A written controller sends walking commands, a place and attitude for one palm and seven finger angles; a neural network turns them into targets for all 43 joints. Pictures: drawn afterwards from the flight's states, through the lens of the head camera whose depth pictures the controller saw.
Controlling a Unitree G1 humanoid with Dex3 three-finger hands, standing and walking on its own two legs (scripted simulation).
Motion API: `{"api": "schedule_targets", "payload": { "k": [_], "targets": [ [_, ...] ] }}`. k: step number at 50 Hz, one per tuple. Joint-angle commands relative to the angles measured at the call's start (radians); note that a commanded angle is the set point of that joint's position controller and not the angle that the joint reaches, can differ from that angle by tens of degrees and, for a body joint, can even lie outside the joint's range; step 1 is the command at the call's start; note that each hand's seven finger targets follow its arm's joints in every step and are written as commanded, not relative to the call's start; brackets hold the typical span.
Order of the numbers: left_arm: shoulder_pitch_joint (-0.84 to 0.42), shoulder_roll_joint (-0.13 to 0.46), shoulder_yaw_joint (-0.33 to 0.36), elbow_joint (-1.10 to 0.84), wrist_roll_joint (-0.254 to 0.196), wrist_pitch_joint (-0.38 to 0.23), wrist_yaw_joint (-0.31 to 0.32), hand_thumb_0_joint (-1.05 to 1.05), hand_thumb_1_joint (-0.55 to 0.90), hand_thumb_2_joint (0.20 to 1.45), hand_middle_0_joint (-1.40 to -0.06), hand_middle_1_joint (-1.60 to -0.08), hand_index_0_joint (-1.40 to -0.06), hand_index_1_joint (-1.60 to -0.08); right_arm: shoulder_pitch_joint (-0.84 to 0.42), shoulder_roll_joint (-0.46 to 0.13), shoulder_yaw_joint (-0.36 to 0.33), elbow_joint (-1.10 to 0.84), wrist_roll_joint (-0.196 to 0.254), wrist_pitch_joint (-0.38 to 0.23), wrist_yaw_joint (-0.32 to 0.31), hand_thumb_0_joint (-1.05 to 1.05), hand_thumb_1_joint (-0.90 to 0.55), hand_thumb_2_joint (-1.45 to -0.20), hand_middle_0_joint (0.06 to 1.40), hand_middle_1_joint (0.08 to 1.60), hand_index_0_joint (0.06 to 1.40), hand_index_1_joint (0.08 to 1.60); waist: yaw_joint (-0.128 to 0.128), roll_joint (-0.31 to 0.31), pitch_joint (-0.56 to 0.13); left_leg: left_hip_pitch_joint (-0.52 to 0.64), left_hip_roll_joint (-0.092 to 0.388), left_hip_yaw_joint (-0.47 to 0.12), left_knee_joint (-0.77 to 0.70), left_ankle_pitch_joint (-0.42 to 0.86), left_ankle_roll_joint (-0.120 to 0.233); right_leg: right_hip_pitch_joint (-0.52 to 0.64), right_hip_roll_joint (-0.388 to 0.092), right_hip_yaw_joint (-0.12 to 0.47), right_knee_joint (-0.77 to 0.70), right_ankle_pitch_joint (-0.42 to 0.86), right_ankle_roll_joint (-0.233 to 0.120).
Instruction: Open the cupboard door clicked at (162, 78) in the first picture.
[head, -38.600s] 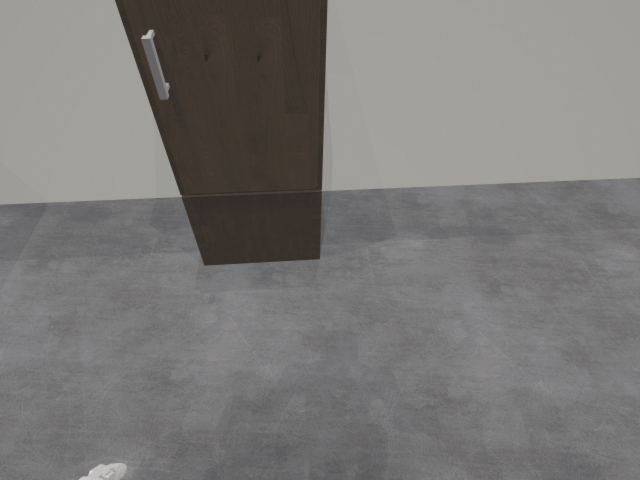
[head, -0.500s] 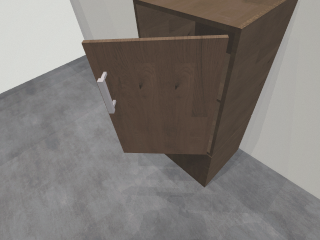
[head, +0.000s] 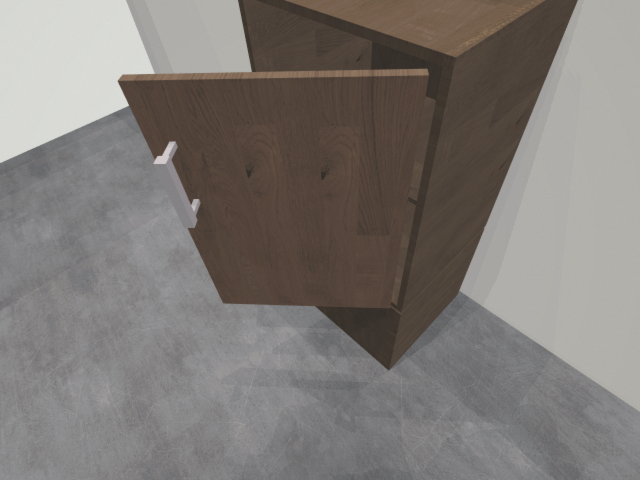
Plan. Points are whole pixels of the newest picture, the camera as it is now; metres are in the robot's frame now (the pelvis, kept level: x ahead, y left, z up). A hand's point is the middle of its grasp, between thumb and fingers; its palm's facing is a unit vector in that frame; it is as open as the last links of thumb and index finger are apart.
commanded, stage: come to a stop and stand still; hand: left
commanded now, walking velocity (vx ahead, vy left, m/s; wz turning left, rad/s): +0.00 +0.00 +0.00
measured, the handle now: (181, 186) +0.54 +0.26 +0.05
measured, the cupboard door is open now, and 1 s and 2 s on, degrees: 42 42 42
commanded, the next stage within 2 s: look again from close up in 0.22 s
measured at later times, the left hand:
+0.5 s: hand out of the picture +0.01 +0.17 -0.17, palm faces +0.04 -0.97 -0.23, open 7.3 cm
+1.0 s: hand out of the picture +0.04 +0.19 -0.15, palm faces +0.15 -0.96 -0.22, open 7.2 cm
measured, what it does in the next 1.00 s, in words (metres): stands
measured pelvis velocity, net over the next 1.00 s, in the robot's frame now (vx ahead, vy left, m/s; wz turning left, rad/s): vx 0.00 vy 0.00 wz -0.01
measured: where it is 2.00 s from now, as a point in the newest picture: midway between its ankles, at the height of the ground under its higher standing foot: outside the picture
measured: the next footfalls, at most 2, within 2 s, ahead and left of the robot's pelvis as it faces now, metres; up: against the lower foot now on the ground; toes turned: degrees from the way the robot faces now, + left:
none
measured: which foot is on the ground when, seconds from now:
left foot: down 0.00-1.00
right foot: down 0.00-1.00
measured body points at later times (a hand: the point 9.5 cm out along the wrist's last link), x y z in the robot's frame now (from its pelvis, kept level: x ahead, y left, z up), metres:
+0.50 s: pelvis +0.01 -0.01 +0.00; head +0.03 -0.03 +0.45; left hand +0.01 +0.22 -0.15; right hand +0.00 -0.22 -0.17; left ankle -0.04 +0.14 -0.74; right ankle +0.02 -0.08 -0.74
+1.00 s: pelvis +0.00 +0.00 +0.00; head +0.02 -0.01 +0.45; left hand +0.04 +0.24 -0.14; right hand +0.00 -0.21 -0.16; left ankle -0.04 +0.15 -0.74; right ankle +0.02 -0.08 -0.74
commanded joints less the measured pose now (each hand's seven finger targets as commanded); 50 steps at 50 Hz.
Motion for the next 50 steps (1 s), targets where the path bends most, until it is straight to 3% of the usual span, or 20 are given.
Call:
{"api": "schedule_targets", "payload": {
  "k": [1, 38, 45, 46, 47, 48, 49, 50],
  "targets": [
    [0.057, 0.126, 0.020, -0.026, 0.002, -0.009, 0.006, 0.000, 0.900, 0.900, -0.200, -0.300, -0.200, -0.300, 0.078, -0.068, -0.018, -0.014, 0.005, -0.015, -0.005, 0.000, -0.900, -0.900, 0.200, 0.300, 0.200, 0.300, 0.008, -0.046, -0.007, -0.068, 0.056, -0.047, -0.059, 0.115, 0.047, 0.074, -0.129, 0.150, -0.115, 0.233, -0.006],
    [0.090, 0.113, 0.023, -0.018, 0.001, -0.006, 0.005, 0.000, 0.900, 0.900, -0.200, -0.300, -0.200, -0.300, 0.078, -0.062, -0.021, 0.002, 0.005, -0.019, -0.012, 0.000, -0.900, -0.900, 0.200, 0.300, 0.200, 0.300, 0.016, -0.037, -0.002, -0.059, 0.066, -0.054, -0.080, 0.118, 0.047, 0.084, -0.113, 0.135, -0.138, 0.183, -0.001],
    [0.088, 0.106, 0.023, -0.019, 0.003, -0.004, 0.006, 0.000, 0.900, 0.900, -0.200, -0.300, -0.200, -0.300, 0.083, -0.050, -0.021, 0.008, 0.005, -0.018, -0.012, 0.000, -0.900, -0.900, 0.200, 0.300, 0.200, 0.300, 0.016, -0.041, 0.026, -0.070, 0.067, -0.056, -0.091, 0.108, 0.049, 0.072, -0.109, 0.131, -0.142, 0.156, 0.000],
    [0.093, 0.107, 0.023, -0.020, 0.003, -0.005, 0.006, 0.000, 0.900, 0.900, -0.200, -0.300, -0.200, -0.300, 0.081, -0.056, -0.022, 0.006, 0.005, -0.020, -0.012, 0.000, -0.900, -0.900, 0.200, 0.300, 0.200, 0.300, 0.017, -0.035, 0.015, -0.068, 0.064, -0.058, -0.085, 0.118, 0.050, 0.078, -0.113, 0.132, -0.139, 0.168, 0.001],
    [0.226, 0.126, 0.025, 0.030, 0.007, -0.020, 0.047, 0.000, 0.900, 0.900, -0.200, -0.300, -0.200, -0.300, -0.059, -0.106, -0.040, -0.057, 0.020, -0.027, -0.001, 0.000, -0.900, -0.900, 0.200, 0.300, 0.200, 0.300, 0.075, -0.101, -0.004, -0.166, 0.071, 0.009, 0.178, 0.062, 0.025, 0.122, -0.184, 0.209, -0.102, 0.701, 0.071],
    [-0.560, 0.328, 0.092, -1.463, -0.218, -0.252, 0.014, 0.000, 0.877, 0.890, -0.202, -0.315, -0.202, -0.315, -0.068, -0.287, -0.040, -0.423, 0.071, -0.192, -0.053, 0.000, -0.900, -0.900, 0.200, 0.300, 0.200, 0.300, -0.062, 0.081, -0.472, 0.048, -0.052, -0.037, 0.023, 0.185, 0.074, 0.224, -0.110, 0.204, -0.044, 0.479, 0.032],
    [-0.129, 0.292, 0.124, -1.229, -0.131, -0.208, 0.067, 0.000, 0.853, 0.880, -0.203, -0.330, -0.203, -0.330, -0.130, -0.212, -0.043, -0.373, 0.051, -0.266, -0.083, 0.000, -0.900, -0.900, 0.200, 0.300, 0.200, 0.300, 0.023, 0.232, -0.485, 0.039, -0.049, -0.016, 0.011, 0.283, 0.080, 0.234, -0.049, 0.143, 0.004, 0.311, -0.001],
    [0.142, 0.074, 0.022, -1.072, -0.159, -0.081, 0.092, 0.000, 0.830, 0.870, -0.205, -0.345, -0.205, -0.345, -0.129, -0.167, -0.047, -0.394, 0.075, -0.297, -0.071, 0.000, -0.900, -0.900, 0.200, 0.300, 0.200, 0.300, 0.011, 0.178, -0.294, -0.064, -0.029, -0.059, 0.016, 0.271, 0.050, 0.136, -0.042, 0.090, -0.008, 0.215, 0.010]
  ]
}}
